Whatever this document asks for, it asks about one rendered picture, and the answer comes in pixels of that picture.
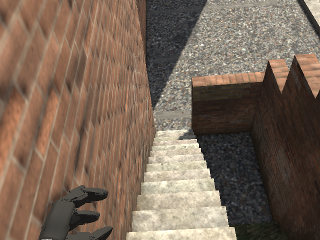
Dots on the robot left hand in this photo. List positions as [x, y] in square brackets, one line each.
[64, 216]

